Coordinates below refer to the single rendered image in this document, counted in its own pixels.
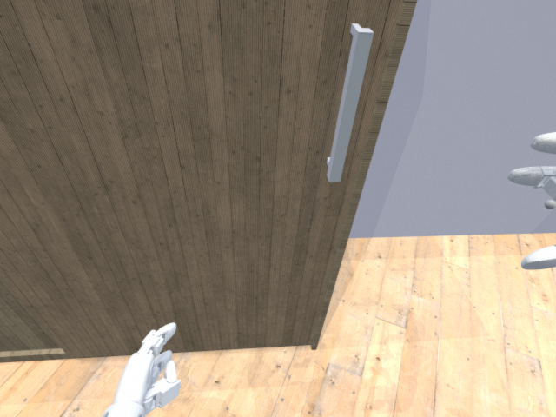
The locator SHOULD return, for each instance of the handle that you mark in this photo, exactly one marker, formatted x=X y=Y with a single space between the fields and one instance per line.
x=357 y=62

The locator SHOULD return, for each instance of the robot right hand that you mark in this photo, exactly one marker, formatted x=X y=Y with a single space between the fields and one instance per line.
x=539 y=177

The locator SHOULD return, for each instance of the robot left hand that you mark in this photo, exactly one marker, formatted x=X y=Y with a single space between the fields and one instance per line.
x=139 y=383

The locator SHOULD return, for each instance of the wardrobe door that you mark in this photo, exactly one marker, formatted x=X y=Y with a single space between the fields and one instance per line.
x=166 y=161
x=19 y=329

